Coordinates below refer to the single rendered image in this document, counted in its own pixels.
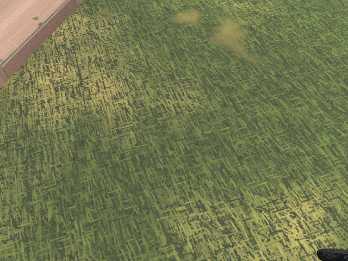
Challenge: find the right robot hand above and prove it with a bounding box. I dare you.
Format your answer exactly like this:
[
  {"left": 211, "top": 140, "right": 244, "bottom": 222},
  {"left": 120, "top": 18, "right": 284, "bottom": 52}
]
[{"left": 317, "top": 248, "right": 348, "bottom": 261}]

